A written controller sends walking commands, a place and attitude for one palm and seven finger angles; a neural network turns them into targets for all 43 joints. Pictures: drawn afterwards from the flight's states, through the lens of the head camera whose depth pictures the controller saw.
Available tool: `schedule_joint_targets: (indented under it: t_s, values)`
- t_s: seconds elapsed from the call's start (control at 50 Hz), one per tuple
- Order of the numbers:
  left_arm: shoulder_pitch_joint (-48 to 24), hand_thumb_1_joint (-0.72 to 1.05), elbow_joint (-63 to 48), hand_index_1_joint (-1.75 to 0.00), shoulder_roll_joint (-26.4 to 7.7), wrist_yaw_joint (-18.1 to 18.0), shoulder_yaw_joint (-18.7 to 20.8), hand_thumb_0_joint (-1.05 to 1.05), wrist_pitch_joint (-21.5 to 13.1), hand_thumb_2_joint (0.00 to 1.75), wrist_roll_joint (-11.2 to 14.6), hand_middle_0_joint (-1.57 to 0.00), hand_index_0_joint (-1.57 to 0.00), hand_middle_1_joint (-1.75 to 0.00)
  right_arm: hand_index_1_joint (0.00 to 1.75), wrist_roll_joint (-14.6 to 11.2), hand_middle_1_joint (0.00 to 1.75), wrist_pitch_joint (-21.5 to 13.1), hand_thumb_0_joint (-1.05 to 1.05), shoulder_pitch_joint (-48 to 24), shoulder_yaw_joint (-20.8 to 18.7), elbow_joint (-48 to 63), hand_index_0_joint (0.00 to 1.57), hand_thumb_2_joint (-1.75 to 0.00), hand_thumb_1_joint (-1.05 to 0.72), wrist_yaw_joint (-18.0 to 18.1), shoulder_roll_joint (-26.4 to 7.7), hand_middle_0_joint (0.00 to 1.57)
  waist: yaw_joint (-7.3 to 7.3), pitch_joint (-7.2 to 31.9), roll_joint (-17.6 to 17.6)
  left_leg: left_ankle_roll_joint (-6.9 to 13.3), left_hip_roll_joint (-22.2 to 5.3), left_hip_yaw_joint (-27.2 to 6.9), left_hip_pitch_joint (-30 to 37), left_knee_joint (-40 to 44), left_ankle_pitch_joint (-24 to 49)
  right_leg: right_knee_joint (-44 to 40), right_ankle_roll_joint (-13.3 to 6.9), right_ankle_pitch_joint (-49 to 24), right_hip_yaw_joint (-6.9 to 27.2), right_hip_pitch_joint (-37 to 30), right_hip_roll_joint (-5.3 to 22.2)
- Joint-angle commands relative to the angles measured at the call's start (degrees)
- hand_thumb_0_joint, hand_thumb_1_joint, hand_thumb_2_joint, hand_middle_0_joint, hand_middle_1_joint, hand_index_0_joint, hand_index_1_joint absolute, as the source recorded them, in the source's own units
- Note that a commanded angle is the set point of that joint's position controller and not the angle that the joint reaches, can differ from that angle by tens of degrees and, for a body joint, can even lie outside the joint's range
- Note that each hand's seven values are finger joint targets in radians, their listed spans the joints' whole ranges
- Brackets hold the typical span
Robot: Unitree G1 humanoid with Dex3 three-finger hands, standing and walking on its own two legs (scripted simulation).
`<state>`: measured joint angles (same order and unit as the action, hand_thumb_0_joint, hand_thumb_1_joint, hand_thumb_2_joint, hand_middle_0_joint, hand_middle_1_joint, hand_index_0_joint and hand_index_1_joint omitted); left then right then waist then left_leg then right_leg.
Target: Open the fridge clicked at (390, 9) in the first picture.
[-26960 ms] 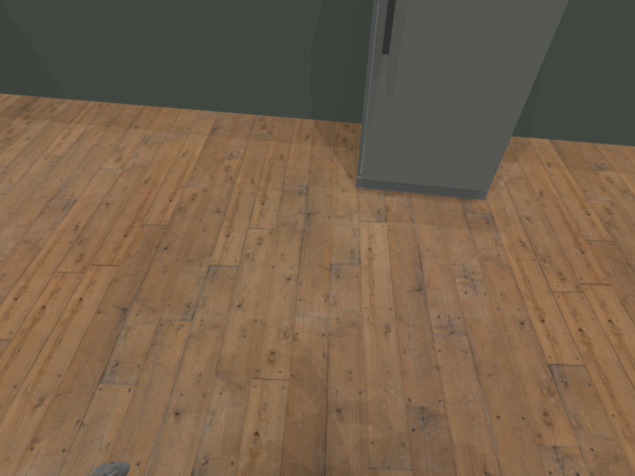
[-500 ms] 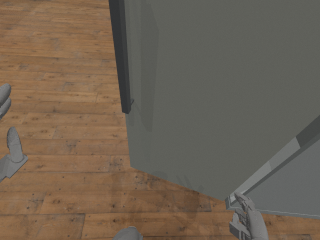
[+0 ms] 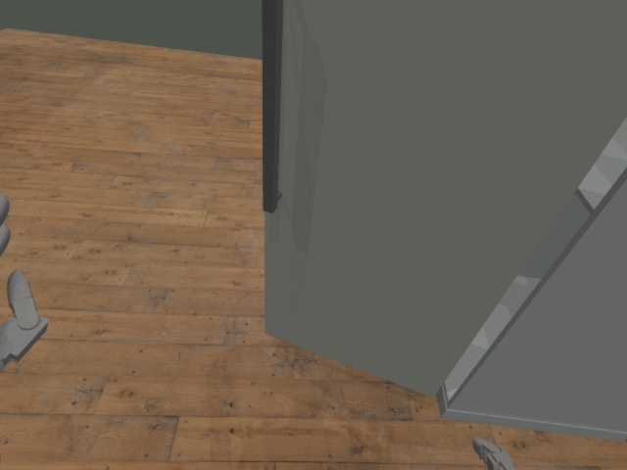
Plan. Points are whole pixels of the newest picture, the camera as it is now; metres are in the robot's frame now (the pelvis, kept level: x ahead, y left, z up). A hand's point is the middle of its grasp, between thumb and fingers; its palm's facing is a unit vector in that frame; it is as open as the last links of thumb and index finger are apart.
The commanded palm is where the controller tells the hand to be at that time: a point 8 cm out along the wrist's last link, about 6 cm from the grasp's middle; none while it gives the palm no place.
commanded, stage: stop stepping back and stand still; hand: left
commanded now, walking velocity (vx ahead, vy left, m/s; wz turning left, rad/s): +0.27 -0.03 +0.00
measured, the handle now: (276, 109) +0.69 +0.15 +0.16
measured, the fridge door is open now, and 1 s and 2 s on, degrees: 75 75 75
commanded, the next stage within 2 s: let the arm hang, fingers relaxed in 0.72 s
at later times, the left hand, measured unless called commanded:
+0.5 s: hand out of the picture +0.11 +0.31 +0.16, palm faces +0.57 -0.77 -0.30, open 7.4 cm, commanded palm +0.05 +0.33 +0.18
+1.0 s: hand out of the picture +0.11 +0.26 -0.11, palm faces +0.16 -0.94 -0.29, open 7.4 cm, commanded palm none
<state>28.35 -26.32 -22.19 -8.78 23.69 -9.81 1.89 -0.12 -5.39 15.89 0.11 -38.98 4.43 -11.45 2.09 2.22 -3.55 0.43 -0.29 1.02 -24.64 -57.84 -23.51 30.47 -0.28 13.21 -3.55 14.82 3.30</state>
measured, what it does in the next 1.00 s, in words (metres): steps on the spot: left foot, then right foot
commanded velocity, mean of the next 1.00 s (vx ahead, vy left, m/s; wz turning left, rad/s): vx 0.09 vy -0.03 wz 0.00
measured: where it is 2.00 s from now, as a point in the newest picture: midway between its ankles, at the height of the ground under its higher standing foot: outside the picture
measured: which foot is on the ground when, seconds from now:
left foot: up 0.00-0.04, down 0.06-1.00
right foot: down 0.00-0.50, up 0.52-0.72, down 0.74-1.00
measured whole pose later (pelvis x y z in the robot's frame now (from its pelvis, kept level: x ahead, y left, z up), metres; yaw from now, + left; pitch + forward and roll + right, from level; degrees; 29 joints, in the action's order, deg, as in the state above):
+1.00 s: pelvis -0.05 +0.04 -0.02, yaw +5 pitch +0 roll +1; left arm 13.4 29.6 -13.5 -1.0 5.7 3.5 -1.6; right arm 2.7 -1.4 11.5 0.1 -45.7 0.2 -13.5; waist -2.0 0.5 -0.4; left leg 2.7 2.2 2.7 -20.8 -39.8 -19.5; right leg 40.8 0.5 21.1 -0.3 19.5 1.9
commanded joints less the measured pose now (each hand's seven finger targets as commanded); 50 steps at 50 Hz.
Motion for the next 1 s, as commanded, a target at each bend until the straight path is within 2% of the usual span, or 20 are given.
schedule_joint_targets:
  t_s: [0.0,0.02,0.04,0.08,0.12,0.22,0.26,0.28,0.3,0.34,0.44,0.48,0.54,0.66,0.72,0.76,0.78,0.8,0.9,0.98]
  values:
    - [-13.6,0.9,-12.3,-0.3,-9.6,-1.7,1.9,0.0,-2.9,0.9,-1.4,-0.2,-0.2,-0.3,0.3,0.7,0.3,-5.3,0.0,-6.1,-2.3,9.1,0.2,-0.9,-0.9,1.5,-7.5,0.2,-3.41,-1.5,3.8,2.4,-0.2,2.4,13.5,34.6,-2.1,-6.8,-4.5,23.9,7.3,10.2,6.9]
    - [-12.2,0.9,-14.7,-0.3,-10.9,-2.1,2.7,0.0,-3.2,0.9,-1.1,-0.2,-0.2,-0.3,0.3,0.2,0.3,-6.3,0.0,-5.3,-2.8,10.5,0.2,-0.9,-0.9,1.8,-8.4,0.2,-2.94,-0.4,12.4,3.3,-2.8,0.3,14.2,44.5,0.3,6.2,-3.4,17.2,3.9,5.9,2.1]
    - [-13.9,0.9,-20.3,-0.3,-12.3,-2.2,3.5,0.0,-4.1,0.9,-1.7,-0.2,-0.2,-0.3,0.3,0.4,0.3,-6.6,0.0,-6.5,-3.6,12.1,0.2,-0.9,-0.9,1.3,-9.8,0.2,-1.85,1.1,27.0,7.0,-12.0,-14.6,16.0,46.1,1.0,22.4,-0.5,16.8,-2.3,11.6,-5.1]
    - [-11.4,0.9,-18.7,-0.3,-14.0,-1.5,6.3,0.0,-4.6,0.9,-1.7,-0.2,-0.2,-0.3,0.3,0.4,0.3,-6.8,0.0,-7.6,-3.3,10.1,0.2,-0.9,-0.9,-0.4,-6.8,0.2,-4.0,-4.7,26.4,12.6,-17.1,-29.3,3.6,51.6,-14.1,39.6,-0.2,15.3,3.8,16.5,-4.3]
    - [-7.1,0.9,-17.5,-0.3,-14.1,-1.2,7.5,0.0,-5.2,0.9,-1.7,-0.2,-0.2,-0.3,0.3,-0.1,0.3,-7.0,0.0,-7.8,-3.2,9.7,0.2,-0.9,-0.9,-1.9,-6.9,0.2,-2.28,-6.8,15.0,12.6,-16.5,-23.9,0.3,49.0,-14.2,34.8,-0.6,11.6,4.4,14.9,-2.3]
    - [2.2,0.9,-5.3,-0.3,-10.4,0.4,6.3,0.0,-3.6,0.9,-1.2,-0.2,-0.2,-0.3,0.3,0.1,0.3,-3.7,0.0,-7.9,-3.3,11.3,0.2,-0.9,-0.9,-1.1,-8.1,0.2,-0.34,-1.6,11.4,4.5,-6.5,-4.2,-12.3,29.7,-15.7,-2.2,-2.1,13.7,-0.1,-17.7,-4.2]
    - [-4.9,0.9,-7.2,-0.3,-13.6,1.3,7.2,0.0,-3.5,0.9,-0.3,-0.2,-0.2,-0.3,0.3,-1.0,0.3,-2.8,0.0,-8.9,-4.2,13.0,0.2,-0.9,-0.9,-0.9,-7.9,0.2,-1.18,-1.1,-16.1,1.7,4.2,2.2,-15.4,-10.1,-6.9,-20.9,-10.3,20.9,32.9,-8.1,14.4]
    - [-10.5,0.9,-11.0,-0.3,-16.6,1.4,9.8,0.0,-4.1,0.9,1.3,-0.2,-0.2,-0.3,0.3,-0.4,0.3,-3.6,0.0,-7.1,-3.5,12.0,0.2,-0.9,-0.9,-0.9,-8.1,0.2,-3.39,-0.8,-12.8,0.0,1.3,-0.7,-11.7,-19.0,0.2,-19.0,-12.2,11.0,29.7,-0.4,15.1]
    - [-9.9,0.9,-5.6,-0.3,-13.9,0.9,8.7,0.0,-3.8,0.9,0.9,-0.2,-0.2,-0.3,0.3,-0.1,0.3,-3.8,0.0,-6.0,-3.0,9.5,0.2,-0.9,-0.9,-0.8,-5.6,0.2,-3.43,-0.4,-11.6,0.0,0.3,-1.1,-9.6,-18.9,-2.5,-24.0,-11.8,37.0,32.0,5.9,15.8]
    - [-10.1,0.9,-4.5,-0.3,-9.7,1.6,3.9,0.0,-2.5,0.9,0.4,-0.2,-0.2,-0.3,0.3,-0.2,0.3,-3.6,0.0,-7.2,-3.4,9.3,0.2,-0.9,-0.9,-0.2,-6.9,0.2,-3.8,-6.8,-6.8,0.6,-2.7,-2.1,-2.5,-8.9,1.5,-23.2,-9.6,37.3,25.3,18.4,13.0]
    - [-14.1,0.9,-15.5,-0.3,-11.4,-1.2,2.9,0.0,-4.2,0.9,-1.7,-0.2,-0.2,-0.3,0.3,0.9,0.3,-5.9,0.0,-7.2,-1.7,9.9,0.2,-0.9,-0.9,1.9,-6.4,0.2,-3.19,0.8,3.0,2.9,-0.2,4.4,19.0,34.8,0.3,-6.9,-6.0,24.0,11.6,10.8,6.4]
    - [-16.5,0.9,-20.7,-0.3,-12.1,-2.0,3.7,0.0,-5.7,0.9,-2.1,-0.2,-0.2,-0.3,0.3,0.8,0.3,-6.7,0.0,-7.1,-2.3,11.4,0.2,-0.9,-0.9,1.2,-8.3,0.2,-2.31,0.1,29.3,9.4,-16.6,-20.2,21.4,47.1,-6.2,22.7,-0.4,18.0,-0.1,18.7,-6.0]
    - [-10.7,0.9,-14.9,-0.3,-13.2,-1.3,7.1,0.0,-5.8,0.9,-1.8,-0.2,-0.2,-0.3,0.3,0.4,0.3,-7.7,0.0,-7.1,-2.5,9.5,0.2,-0.9,-0.9,-1.0,-5.8,0.2,-2.9,-5.7,14.6,13.5,-19.3,-26.7,4.8,50.7,-15.3,36.8,-0.1,11.9,7.2,18.3,-1.9]
    - [-2.0,0.9,-10.1,-0.3,-10.3,-0.1,6.0,0.0,-4.3,0.9,-1.1,-0.2,-0.2,-0.3,0.3,0.1,0.3,-5.1,0.0,-7.1,-2.5,11.8,0.2,-0.9,-0.9,-1.2,-7.3,0.2,-1.9,-1.0,14.1,4.6,-10.5,-5.5,-2.2,42.9,-13.2,-1.8,-0.7,10.3,-4.2,-10.8,-5.7]
    - [-4.2,0.9,-5.8,-0.3,-11.1,0.4,5.8,0.0,-3.4,0.9,-0.8,-0.2,-0.2,-0.3,0.3,0.0,0.3,-3.9,0.0,-6.6,-2.7,11.8,0.2,-0.9,-0.9,-0.9,-6.6,0.2,-2.85,-2.4,-2.7,1.7,-2.6,1.0,-3.3,19.2,-1.8,-15.0,-7.4,10.4,18.4,-7.1,6.9]
    - [-10.6,0.9,-8.3,-0.3,-12.5,-0.1,6.3,0.0,-3.7,0.9,0.1,-0.2,-0.2,-0.3,0.3,-0.2,0.3,-4.3,0.0,-6.3,-2.2,10.4,0.2,-0.9,-0.9,-0.9,-5.7,0.2,-2.95,0.7,-8.9,0.5,-1.8,0.6,3.4,17.8,0.7,-15.9,-9.6,7.9,22.6,-1.1,12.6]
    - [-8.8,0.9,-7.3,-0.3,-10.0,-0.2,4.7,0.0,-3.2,0.9,0.1,-0.2,-0.2,-0.3,0.3,-0.3,0.3,-4.3,0.0,-5.6,-2.9,9.8,0.2,-0.9,-0.9,-0.7,-6.4,0.2,-3.0,-0.1,-7.7,0.9,-2.3,0.1,8.2,22.6,2.2,-14.2,-8.9,11.1,19.6,2.3,10.8]
    - [-5.4,0.9,32.9,-0.3,3.5,6.8,-16.0,0.0,5.9,0.9,-5.4,-0.2,-0.2,-0.3,0.3,0.9,0.3,-4.4,0.0,-3.3,-5.1,-2.2,0.2,-0.9,-0.9,-5.5,-12.9,0.2,-7.0,-2.4,0.4,0.5,-5.7,-3.3,4.6,17.0,18.6,2.3,-5.7,-12.9,6.7,7.3,11.1]
    - [-10.8,0.9,42.5,-0.3,5.8,8.6,-18.2,0.0,10.9,0.9,-3.9,-0.2,-0.2,-0.3,0.3,3.1,0.3,2.2,0.0,-2.6,-3.3,-0.2,0.2,-0.9,-0.9,-3.5,-12.2,0.2,-3.43,-0.9,3.8,10.8,-16.4,-22.3,5.5,34.1,38.5,18.1,0.8,14.1,2.7,8.7,-2.2]
    - [-9.6,0.9,60.9,-0.3,1.6,8.1,-19.8,0.0,9.8,0.9,-3.5,-0.2,-0.2,-0.3,0.3,1.8,0.3,3.4,0.0,-6.0,-1.5,-3.4,0.2,-0.9,-0.9,-3.9,-7.9,0.2,-0.68,2.2,2.8,2.5,-3.5,-5.7,1.6,27.6,21.2,-2.3,-1.8,-10.3,11.0,-8.3,3.4]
